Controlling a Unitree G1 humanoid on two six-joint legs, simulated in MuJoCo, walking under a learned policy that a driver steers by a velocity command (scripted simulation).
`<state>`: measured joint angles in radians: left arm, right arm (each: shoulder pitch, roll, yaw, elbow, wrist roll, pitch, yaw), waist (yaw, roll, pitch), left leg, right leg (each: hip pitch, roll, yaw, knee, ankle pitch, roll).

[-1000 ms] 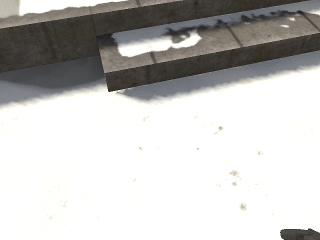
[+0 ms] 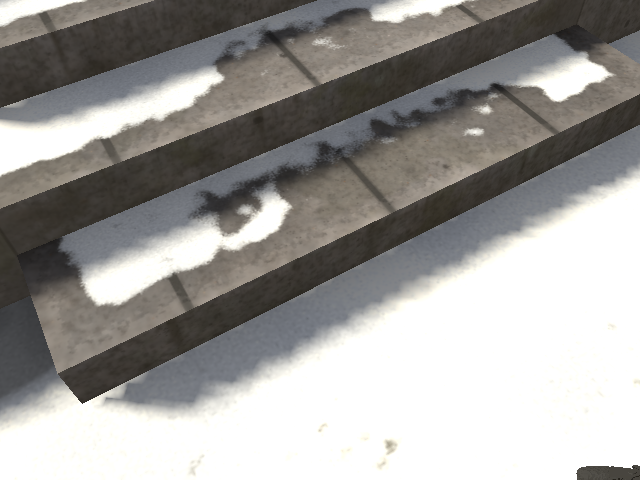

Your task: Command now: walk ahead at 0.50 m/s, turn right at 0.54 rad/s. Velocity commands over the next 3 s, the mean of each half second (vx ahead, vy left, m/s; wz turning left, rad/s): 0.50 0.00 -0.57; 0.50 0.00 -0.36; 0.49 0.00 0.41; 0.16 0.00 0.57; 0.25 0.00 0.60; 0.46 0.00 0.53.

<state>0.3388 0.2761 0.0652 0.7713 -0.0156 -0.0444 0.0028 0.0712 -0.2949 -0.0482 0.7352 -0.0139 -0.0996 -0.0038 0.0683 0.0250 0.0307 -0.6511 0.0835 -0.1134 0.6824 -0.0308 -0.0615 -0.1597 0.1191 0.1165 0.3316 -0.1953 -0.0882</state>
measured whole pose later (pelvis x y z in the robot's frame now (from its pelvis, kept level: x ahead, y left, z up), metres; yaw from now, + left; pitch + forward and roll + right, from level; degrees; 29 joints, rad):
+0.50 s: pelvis +0.26 +0.03 +0.00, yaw -18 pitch +1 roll +2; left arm 0.16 0.31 0.07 0.63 -0.02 -0.02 -0.02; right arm 0.32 -0.29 -0.07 0.85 0.00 -0.09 0.00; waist -0.08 -0.05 0.03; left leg -0.03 -0.01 0.14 0.25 -0.24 0.01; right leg -0.70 -0.10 0.05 0.84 -0.07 0.00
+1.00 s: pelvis +0.51 -0.13 +0.00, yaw -28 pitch +1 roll -1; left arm 0.31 0.27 0.05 0.71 0.01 -0.06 -0.01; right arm 0.15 -0.31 -0.04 0.79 0.01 -0.07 0.02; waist 0.04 0.05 0.03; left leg -0.72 0.13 -0.04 0.80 0.04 -0.04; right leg -0.06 0.10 -0.01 0.25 -0.20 -0.08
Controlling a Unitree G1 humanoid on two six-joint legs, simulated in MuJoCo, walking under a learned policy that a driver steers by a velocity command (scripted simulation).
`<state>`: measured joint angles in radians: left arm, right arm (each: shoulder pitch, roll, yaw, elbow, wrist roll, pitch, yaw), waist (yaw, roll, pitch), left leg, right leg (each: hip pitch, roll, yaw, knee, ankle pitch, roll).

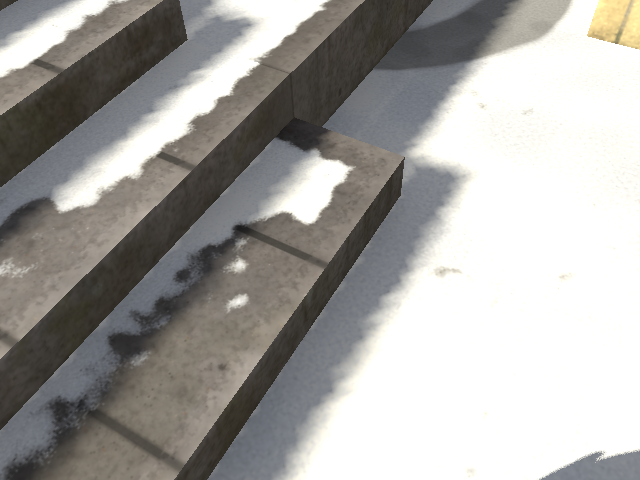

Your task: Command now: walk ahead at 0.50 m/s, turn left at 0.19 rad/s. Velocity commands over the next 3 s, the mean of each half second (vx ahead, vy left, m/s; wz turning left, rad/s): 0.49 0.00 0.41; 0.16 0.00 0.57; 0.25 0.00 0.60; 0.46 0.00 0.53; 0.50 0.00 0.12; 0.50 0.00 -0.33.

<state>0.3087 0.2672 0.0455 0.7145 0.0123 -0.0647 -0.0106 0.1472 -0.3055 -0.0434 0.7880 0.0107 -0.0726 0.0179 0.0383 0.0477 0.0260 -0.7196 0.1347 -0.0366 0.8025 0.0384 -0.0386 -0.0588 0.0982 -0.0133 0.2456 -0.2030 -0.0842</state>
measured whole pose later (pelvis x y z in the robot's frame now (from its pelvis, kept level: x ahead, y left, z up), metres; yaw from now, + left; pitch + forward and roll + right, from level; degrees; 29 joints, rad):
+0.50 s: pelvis +0.28 +0.07 +0.00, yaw +17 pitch +1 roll +1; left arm 0.17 0.28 0.00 0.71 0.05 -0.03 -0.01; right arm 0.33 -0.30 -0.06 0.85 -0.01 -0.02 0.02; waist -0.03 -0.04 0.07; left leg -0.19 -0.13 -0.10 0.36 -0.17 0.09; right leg -0.57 -0.08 0.05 0.88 -0.26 0.05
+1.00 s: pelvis +0.39 +0.06 -0.01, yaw +35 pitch -1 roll -1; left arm 0.17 0.28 0.02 0.71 0.03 0.02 0.03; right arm 0.18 -0.28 -0.05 0.73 -0.01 0.07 0.03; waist 0.01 -0.01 0.07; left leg -0.31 -0.01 0.04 0.76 -0.42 -0.01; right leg -0.29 -0.06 -0.18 0.53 -0.21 -0.03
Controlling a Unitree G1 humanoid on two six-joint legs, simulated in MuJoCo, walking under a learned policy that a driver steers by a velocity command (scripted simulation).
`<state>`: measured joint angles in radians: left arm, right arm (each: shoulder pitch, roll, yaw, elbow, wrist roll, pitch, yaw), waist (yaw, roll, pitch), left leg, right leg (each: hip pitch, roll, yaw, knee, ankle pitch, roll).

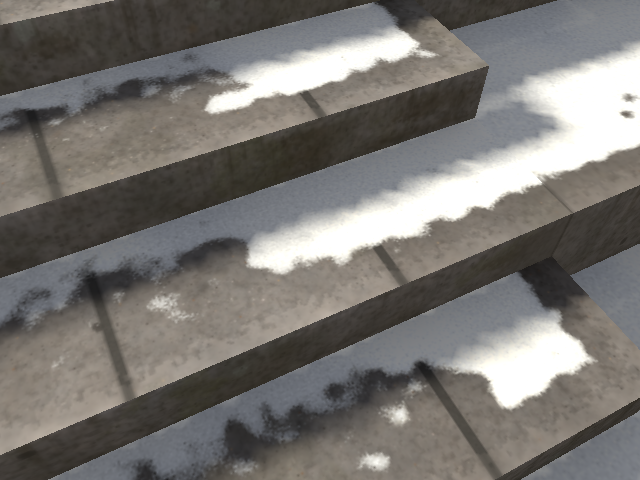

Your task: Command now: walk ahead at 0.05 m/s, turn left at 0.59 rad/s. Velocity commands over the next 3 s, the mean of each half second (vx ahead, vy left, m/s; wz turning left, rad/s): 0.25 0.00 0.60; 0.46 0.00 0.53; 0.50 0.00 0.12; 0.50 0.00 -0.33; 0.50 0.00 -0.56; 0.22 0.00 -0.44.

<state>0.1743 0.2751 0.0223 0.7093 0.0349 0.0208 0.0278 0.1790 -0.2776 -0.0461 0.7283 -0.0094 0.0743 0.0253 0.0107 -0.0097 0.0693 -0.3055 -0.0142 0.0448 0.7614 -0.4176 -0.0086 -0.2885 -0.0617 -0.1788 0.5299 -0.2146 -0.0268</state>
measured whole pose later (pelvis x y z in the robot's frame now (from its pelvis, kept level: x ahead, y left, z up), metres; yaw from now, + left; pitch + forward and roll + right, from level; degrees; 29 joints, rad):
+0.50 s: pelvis +0.07 +0.00 +0.00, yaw +18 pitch +1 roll +0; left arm 0.18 0.23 0.03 0.64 0.02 -0.01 0.03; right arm 0.38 -0.26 -0.08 0.73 -0.03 0.01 -0.01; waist -0.03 0.01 0.00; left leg -0.17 -0.13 -0.21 0.54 -0.36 0.07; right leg -0.32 0.02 -0.02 0.57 -0.31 0.02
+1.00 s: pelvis +0.24 +0.12 +0.05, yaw +34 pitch +4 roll +1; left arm 0.46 0.17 0.03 0.91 0.01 -0.07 -0.03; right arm 0.00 -0.15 0.03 0.56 -0.03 0.02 0.02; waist 0.04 0.02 0.03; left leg -0.77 -0.08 0.15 1.16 -0.46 0.15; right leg -0.21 -0.08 -0.01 0.94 -0.12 -0.05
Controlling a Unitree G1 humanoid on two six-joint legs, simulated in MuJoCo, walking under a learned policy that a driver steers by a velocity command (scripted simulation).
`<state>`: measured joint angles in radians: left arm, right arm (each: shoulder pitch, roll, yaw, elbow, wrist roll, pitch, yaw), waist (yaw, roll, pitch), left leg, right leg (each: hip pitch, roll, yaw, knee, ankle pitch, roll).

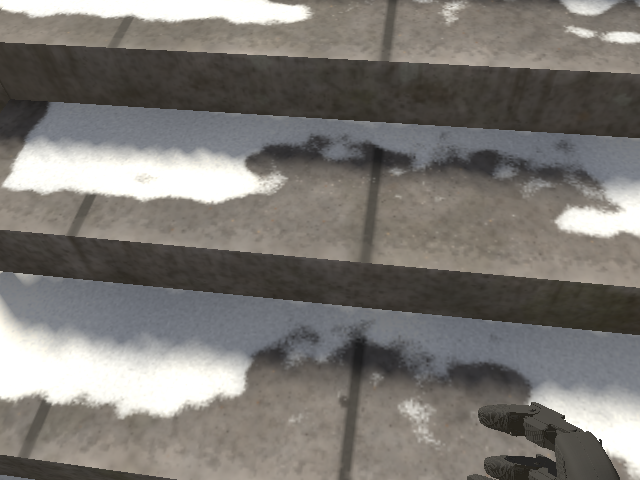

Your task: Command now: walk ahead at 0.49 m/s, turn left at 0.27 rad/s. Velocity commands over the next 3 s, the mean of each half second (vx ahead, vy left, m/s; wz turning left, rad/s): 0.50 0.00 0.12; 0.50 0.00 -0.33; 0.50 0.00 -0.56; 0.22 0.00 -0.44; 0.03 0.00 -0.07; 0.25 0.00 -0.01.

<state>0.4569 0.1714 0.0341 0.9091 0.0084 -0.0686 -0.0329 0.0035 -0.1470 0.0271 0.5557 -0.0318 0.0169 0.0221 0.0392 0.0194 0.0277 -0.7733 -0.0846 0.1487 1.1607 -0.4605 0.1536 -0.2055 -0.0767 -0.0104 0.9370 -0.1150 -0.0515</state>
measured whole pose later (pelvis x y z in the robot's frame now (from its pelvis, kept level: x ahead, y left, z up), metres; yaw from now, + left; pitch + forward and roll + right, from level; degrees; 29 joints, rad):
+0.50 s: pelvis +0.35 -0.01 +0.15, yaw +3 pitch +8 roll -5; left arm -0.04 0.16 -0.06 0.67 0.04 -0.02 -0.07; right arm 0.50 -0.20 0.02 1.04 -0.08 -0.10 0.15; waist -0.01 0.05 -0.13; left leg -0.22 -0.03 -0.13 0.94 -0.13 0.06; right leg -0.85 0.08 -0.17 1.12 -0.44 -0.10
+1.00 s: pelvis +0.68 +0.07 +0.29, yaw -10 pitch +7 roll +2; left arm 0.40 0.18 0.02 1.03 0.04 -0.12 -0.11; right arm -0.06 -0.12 0.08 0.76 -0.04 -0.08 0.03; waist 0.04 -0.05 -0.15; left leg -0.87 0.06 0.15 1.19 -0.45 0.07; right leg -0.49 0.04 0.20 1.37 -0.13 -0.09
